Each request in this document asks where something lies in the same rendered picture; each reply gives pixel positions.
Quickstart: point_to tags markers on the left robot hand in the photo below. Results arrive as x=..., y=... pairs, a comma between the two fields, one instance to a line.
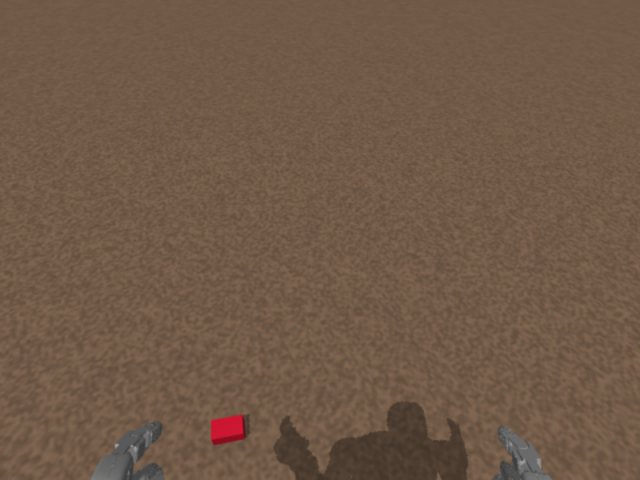
x=128, y=450

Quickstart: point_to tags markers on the small box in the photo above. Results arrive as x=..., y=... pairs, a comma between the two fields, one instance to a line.
x=227, y=429

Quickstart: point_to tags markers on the right robot hand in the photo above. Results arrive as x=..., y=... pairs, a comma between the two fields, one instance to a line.
x=524, y=457

